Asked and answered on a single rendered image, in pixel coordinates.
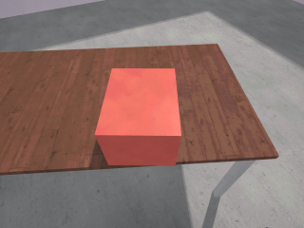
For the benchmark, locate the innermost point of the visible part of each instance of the carton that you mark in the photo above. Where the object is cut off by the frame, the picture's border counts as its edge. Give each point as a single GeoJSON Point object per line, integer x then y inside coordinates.
{"type": "Point", "coordinates": [140, 123]}

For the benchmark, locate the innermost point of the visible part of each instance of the table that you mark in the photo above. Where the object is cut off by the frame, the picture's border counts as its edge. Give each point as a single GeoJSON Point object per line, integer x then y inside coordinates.
{"type": "Point", "coordinates": [51, 101]}

